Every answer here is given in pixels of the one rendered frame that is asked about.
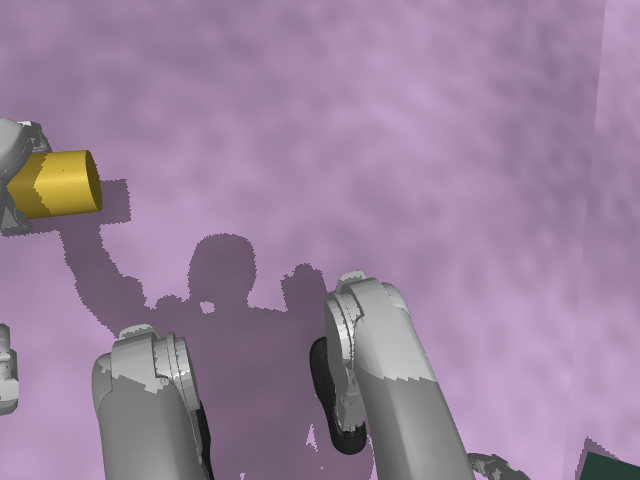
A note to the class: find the left robot hand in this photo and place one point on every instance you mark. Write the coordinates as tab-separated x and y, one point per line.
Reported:
18	140

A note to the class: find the right robot hand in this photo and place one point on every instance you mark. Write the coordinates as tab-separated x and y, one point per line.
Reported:
494	467

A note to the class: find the left robot arm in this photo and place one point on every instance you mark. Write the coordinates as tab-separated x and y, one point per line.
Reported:
9	385

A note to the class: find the left robot foot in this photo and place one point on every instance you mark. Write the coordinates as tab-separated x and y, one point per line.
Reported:
206	440

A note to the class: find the right robot foot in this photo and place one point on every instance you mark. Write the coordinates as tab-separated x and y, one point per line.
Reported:
346	442

